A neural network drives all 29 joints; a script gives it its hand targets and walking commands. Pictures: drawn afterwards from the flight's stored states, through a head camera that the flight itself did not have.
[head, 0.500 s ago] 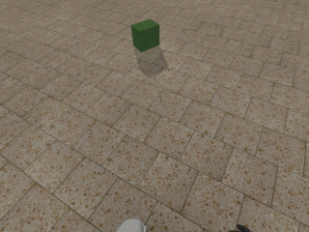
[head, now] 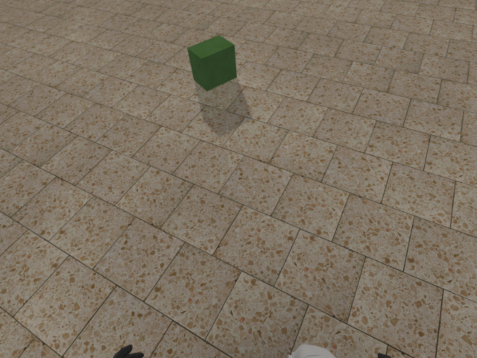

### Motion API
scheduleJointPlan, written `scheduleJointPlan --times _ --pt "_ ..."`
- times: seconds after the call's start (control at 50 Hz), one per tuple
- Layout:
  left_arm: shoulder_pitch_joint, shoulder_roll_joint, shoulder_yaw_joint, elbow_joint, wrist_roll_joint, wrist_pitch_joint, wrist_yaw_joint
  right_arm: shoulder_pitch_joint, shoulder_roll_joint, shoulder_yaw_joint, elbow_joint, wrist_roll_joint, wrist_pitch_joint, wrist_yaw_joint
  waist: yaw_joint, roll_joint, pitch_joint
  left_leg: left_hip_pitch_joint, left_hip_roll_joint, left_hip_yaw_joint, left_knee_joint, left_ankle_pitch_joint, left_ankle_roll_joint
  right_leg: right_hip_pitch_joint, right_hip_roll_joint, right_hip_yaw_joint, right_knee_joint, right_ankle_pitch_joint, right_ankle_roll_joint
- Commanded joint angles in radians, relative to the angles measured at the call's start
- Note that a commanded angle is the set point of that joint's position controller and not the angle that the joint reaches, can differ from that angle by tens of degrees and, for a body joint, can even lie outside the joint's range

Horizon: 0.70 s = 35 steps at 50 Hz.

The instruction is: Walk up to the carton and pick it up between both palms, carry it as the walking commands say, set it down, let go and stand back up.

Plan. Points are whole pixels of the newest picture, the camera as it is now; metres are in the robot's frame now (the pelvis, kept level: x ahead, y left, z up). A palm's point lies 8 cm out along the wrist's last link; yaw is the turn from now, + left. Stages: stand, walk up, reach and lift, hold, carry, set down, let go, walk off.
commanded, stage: walk up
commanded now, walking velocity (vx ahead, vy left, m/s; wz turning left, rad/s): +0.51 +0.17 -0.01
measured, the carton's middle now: (213, 63) +1.99 +0.16 -0.64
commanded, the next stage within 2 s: none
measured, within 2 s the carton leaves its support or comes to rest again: neither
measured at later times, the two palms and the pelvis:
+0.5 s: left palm (101, 317) +0.23 +0.30 -0.14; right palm (326, 248) +0.33 -0.17 -0.13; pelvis +0.25 +0.06 +0.00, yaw -1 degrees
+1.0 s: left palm (144, 180) +0.54 +0.26 -0.11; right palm (335, 179) +0.52 -0.24 -0.14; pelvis +0.47 +0.01 +0.01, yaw +1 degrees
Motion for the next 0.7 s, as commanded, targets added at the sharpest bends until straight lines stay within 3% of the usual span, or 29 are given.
scheduleJointPlan --times 0.0,0.04,0.08,0.14,0.22,0.26,0.3,0.34,0.36,0.38,0.4,0.42,0.44,0.46,0.48,0.52,0.56,0.62,0.68 --pt "0.249 0.221 0.056 -0.006 0.038 -0.035 0.036 -0.039 -0.063 -0.060 -0.044 -0.038 0.003 0.024 0.072 -0.047 -0.051 -0.472 0.082 -0.035 0.318 0.086 -0.019 0.387 -0.376 0.510 -0.460 -0.173 -0.065" --pt "0.234 0.181 0.046 -0.001 0.029 -0.044 0.034 -0.039 -0.059 -0.062 -0.042 -0.032 0.010 0.031 0.069 -0.128 -0.066 -0.424 0.090 -0.015 0.315 0.118 -0.019 0.374 -0.317 0.391 -0.437 0.022 -0.063" --pt "0.262 0.167 0.046 0.001 0.023 -0.046 0.032 -0.092 -0.052 -0.056 -0.053 -0.032 0.022 0.038 0.084 -0.154 -0.031 -0.439 0.091 0.023 0.276 0.165 -0.032 0.374 -0.294 0.328 -0.455 0.092 -0.066" --pt "0.281 0.162 0.049 0.010 0.024 -0.040 0.028 -0.160 -0.040 -0.044 -0.074 -0.031 0.035 0.045 0.092 -0.150 0.028 -0.424 0.091 0.051 0.145 0.236 -0.047 0.358 -0.265 0.259 -0.484 0.082 -0.068" --pt "0.281 0.174 0.050 0.020 0.029 -0.031 0.029 -0.255 -0.023 -0.026 -0.109 -0.029 0.033 0.055 0.090 -0.184 0.123 -0.356 0.088 0.102 -0.083 0.279 -0.050 0.311 -0.242 0.176 -0.527 0.068 -0.073" --pt "0.277 0.186 0.048 0.020 0.027 -0.025 0.030 -0.264 -0.016 -0.019 -0.111 -0.028 0.026 0.057 0.085 -0.213 0.128 -0.306 0.078 0.141 -0.182 0.268 -0.043 0.320 -0.239 0.133 -0.507 0.124 -0.075" --pt "0.281 0.197 0.047 0.029 0.025 -0.022 0.033 -0.247 -0.018 -0.020 -0.100 -0.031 0.020 0.053 0.068 -0.221 0.094 -0.234 0.061 0.169 -0.233 0.240 -0.029 0.337 -0.246 0.114 -0.464 0.208 -0.077" --pt "0.226 0.220 0.052 0.017 0.014 -0.017 0.036 -0.147 -0.030 -0.026 -0.067 -0.035 0.010 0.044 0.018 -0.235 0.033 -0.105 0.033 0.196 -0.314 0.240 -0.013 0.331 -0.230 0.071 -0.345 0.329 -0.059" --pt "0.213 0.222 0.052 0.015 0.009 -0.016 0.036 -0.060 -0.055 -0.039 -0.038 -0.039 0.002 0.037 -0.017 -0.174 -0.032 0.006 -0.002 0.220 -0.342 0.244 0.003 0.326 -0.194 0.029 -0.191 0.413 -0.045" --pt "0.227 0.198 0.043 0.008 0.010 -0.014 0.035 0.073 -0.108 -0.059 0.010 -0.043 -0.010 0.025 -0.058 -0.069 -0.123 0.187 -0.020 0.197 -0.323 0.196 0.034 0.247 -0.143 -0.006 0.025 0.408 -0.024" --pt "0.233 0.167 0.038 -0.018 0.006 -0.019 0.030 0.228 -0.205 -0.093 0.045 -0.045 -0.016 0.009 -0.123 0.132 -0.206 0.372 0.108 -0.063 -0.371 0.011 0.100 0.063 -0.050 -0.013 0.311 0.236 0.012" --pt "0.218 0.099 0.027 -0.058 0.008 -0.024 0.016 0.328 -0.309 -0.113 0.059 -0.041 -0.019 -0.007 -0.132 0.386 -0.222 0.463 0.350 -0.543 -0.568 -0.065 0.171 -0.184 0.110 0.031 0.575 -0.334 0.036" --pt "0.169 0.115 0.038 -0.066 0.010 -0.024 0.016 0.335 -0.328 -0.124 0.070 -0.023 -0.020 -0.014 -0.110 0.233 -0.203 0.450 0.412 -0.709 -0.636 -0.123 0.190 -0.238 0.076 0.124 0.637 -0.343 0.001" --pt "0.110 0.121 0.040 -0.060 0.011 -0.026 0.013 0.292 -0.272 -0.113 0.065 -0.022 -0.023 -0.017 -0.098 0.119 -0.109 0.365 0.378 -0.656 -0.619 -0.063 0.206 -0.265 0.034 0.141 0.645 -0.261 -0.010" --pt "0.059 0.098 0.030 -0.066 0.015 -0.034 0.013 0.227 -0.212 -0.093 0.053 -0.029 -0.028 -0.018 -0.087 0.108 -0.079 0.321 0.332 -0.546 -0.594 0.077 0.193 -0.280 0.008 0.138 0.600 -0.214 -0.013" --pt "0.063 0.077 0.021 -0.045 0.020 -0.030 0.006 0.144 -0.151 -0.075 0.045 -0.028 -0.037 -0.024 -0.058 0.124 -0.105 0.264 0.270 -0.380 -0.575 0.180 0.164 -0.230 -0.028 0.145 0.530 -0.145 -0.002" --pt "0.061 0.071 0.021 -0.040 0.025 -0.021 0.003 0.148 -0.131 -0.061 0.057 -0.027 -0.044 -0.024 -0.047 0.129 -0.127 0.235 0.265 -0.315 -0.571 0.219 0.158 -0.212 -0.026 0.139 0.476 -0.133 0.012" --pt "-0.004 0.054 0.014 -0.045 0.037 -0.009 -0.007 0.144 -0.129 -0.060 0.068 -0.024 -0.046 -0.025 -0.039 0.141 -0.076 0.153 0.275 -0.279 -0.635 0.082 0.170 -0.223 -0.035 0.127 0.360 -0.083 0.040" --pt "-0.078 0.046 0.009 -0.062 0.036 -0.007 -0.014 0.093 -0.131 -0.065 0.062 -0.024 -0.038 -0.022 -0.031 0.148 -0.021 0.068 0.240 -0.204 -0.674 0.037 0.162 -0.148 -0.019 0.085 0.139 -0.019 0.062"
